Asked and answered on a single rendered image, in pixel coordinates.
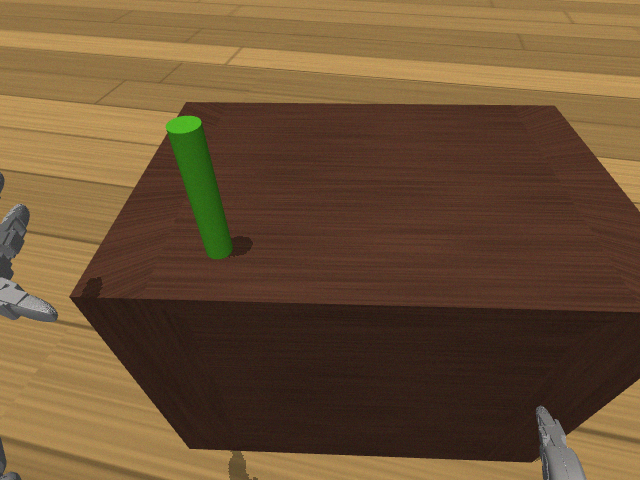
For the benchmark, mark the left robot hand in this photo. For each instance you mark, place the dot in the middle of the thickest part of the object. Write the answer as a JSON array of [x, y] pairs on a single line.
[[14, 301]]

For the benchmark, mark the can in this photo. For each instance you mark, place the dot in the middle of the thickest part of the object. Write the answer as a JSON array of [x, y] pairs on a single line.
[[191, 151]]

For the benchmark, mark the right robot hand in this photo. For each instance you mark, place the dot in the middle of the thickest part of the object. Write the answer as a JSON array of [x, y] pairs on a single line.
[[559, 461]]

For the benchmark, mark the left robot arm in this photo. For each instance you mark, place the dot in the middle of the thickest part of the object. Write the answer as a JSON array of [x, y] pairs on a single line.
[[10, 475]]

